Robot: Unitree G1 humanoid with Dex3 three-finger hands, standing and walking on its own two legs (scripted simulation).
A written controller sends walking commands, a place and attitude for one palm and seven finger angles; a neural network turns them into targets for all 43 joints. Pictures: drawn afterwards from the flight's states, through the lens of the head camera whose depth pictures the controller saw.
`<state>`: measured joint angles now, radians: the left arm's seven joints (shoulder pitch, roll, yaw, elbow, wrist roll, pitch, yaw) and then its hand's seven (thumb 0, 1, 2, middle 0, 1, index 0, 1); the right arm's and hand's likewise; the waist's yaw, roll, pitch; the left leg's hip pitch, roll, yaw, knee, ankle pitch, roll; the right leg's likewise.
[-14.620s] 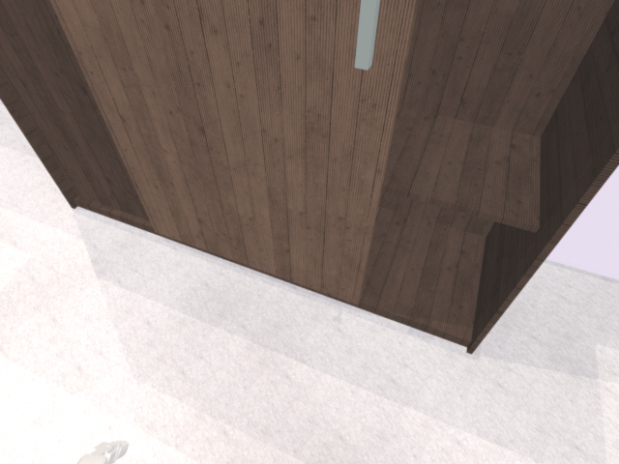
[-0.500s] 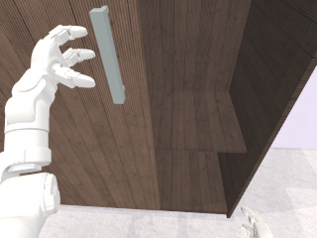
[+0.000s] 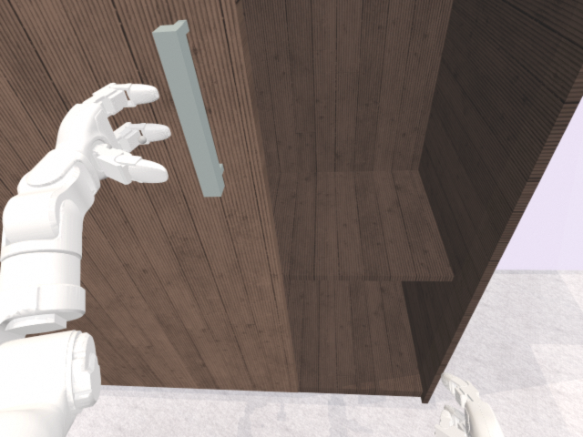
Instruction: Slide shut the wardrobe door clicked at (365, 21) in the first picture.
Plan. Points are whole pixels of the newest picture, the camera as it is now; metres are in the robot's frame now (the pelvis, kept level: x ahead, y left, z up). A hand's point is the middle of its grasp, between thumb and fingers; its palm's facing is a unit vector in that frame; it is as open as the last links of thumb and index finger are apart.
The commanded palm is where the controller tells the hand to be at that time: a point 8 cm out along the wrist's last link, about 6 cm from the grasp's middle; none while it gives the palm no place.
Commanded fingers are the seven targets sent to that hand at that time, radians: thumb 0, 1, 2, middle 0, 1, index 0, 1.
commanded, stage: move the hooked fingers beside the handle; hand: left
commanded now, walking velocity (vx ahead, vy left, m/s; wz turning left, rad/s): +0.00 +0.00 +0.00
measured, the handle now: (199, 115) +0.44 +0.13 +0.27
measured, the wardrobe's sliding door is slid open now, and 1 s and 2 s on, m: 0.40 0.40 0.40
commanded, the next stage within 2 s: none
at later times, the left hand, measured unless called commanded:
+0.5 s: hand (162, 161) +0.38 +0.17 +0.24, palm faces -0.04 -1.00 -0.04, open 14.0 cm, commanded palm +0.35 +0.24 +0.27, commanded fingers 0.00 -0.50 0.30 -0.30 -1.20 -0.30 -1.20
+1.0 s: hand (147, 121) +0.38 +0.17 +0.30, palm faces +0.00 -1.00 -0.04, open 13.9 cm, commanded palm +0.36 +0.24 +0.26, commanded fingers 0.00 -0.50 0.30 -0.30 -1.20 -0.30 -1.20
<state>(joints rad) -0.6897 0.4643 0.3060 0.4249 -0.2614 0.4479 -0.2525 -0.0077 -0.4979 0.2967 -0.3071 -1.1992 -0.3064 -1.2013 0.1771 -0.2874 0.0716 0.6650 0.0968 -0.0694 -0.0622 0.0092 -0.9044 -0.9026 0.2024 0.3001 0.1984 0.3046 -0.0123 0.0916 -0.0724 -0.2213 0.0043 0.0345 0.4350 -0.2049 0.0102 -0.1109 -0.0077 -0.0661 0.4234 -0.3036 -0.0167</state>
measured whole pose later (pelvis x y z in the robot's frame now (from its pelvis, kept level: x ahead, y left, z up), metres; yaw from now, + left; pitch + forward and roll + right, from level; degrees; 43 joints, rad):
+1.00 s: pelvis +0.00 +0.00 +0.00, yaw +0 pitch -1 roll +1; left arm -0.66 0.39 0.31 0.24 -0.26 0.37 -0.18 -0.01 -0.50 0.30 -0.31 -1.20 -0.31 -1.20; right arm 0.16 -0.26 0.08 0.68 0.07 -0.08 -0.06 0.01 -0.90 -0.90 0.20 0.30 0.20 0.30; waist -0.01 0.07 -0.05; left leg -0.20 0.00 0.03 0.43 -0.21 0.01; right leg -0.09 -0.01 -0.06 0.43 -0.31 -0.02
